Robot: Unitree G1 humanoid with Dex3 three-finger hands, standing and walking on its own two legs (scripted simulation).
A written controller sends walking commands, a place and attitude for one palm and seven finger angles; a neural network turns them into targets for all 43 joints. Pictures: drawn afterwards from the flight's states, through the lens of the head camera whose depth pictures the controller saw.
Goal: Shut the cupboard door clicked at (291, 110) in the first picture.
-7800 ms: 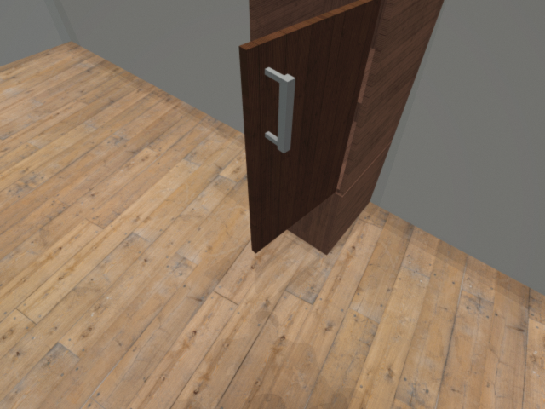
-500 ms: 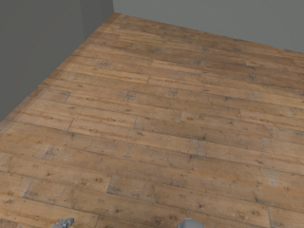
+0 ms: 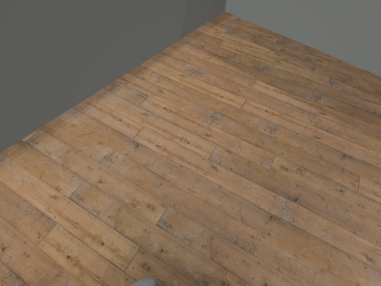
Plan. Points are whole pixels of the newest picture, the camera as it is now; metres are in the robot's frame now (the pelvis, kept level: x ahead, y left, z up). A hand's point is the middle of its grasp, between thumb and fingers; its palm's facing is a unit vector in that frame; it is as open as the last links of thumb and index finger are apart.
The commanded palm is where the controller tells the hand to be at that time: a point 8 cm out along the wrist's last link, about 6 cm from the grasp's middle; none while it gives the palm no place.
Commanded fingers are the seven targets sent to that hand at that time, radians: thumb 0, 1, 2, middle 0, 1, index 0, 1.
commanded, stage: walk to a spot facing it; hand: left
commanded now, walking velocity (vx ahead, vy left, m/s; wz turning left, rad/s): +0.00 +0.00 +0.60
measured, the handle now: out of the picture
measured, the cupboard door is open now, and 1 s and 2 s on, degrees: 82 82 82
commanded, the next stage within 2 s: none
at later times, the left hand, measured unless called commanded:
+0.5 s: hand out of the picture +0.09 +0.20 -0.15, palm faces +0.25 -0.93 -0.28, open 7.4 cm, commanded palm none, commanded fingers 0.00 0.90 0.90 -0.20 -0.30 -0.20 -0.30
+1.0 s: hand out of the picture -0.08 +0.19 -0.18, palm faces +0.60 -0.76 -0.26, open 7.4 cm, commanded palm none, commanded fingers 0.00 0.90 0.90 -0.20 -0.30 -0.20 -0.30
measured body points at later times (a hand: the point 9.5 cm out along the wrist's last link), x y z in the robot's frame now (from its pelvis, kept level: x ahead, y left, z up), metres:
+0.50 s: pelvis +0.02 -0.03 +0.00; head +0.07 -0.04 +0.45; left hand +0.08 +0.24 -0.12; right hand +0.13 -0.26 -0.16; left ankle +0.00 +0.11 -0.72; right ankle +0.05 -0.14 -0.73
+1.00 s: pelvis +0.02 -0.01 +0.00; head +0.05 +0.04 +0.44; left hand -0.11 +0.23 -0.16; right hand +0.28 -0.15 -0.12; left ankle -0.04 +0.07 -0.73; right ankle +0.05 -0.15 -0.68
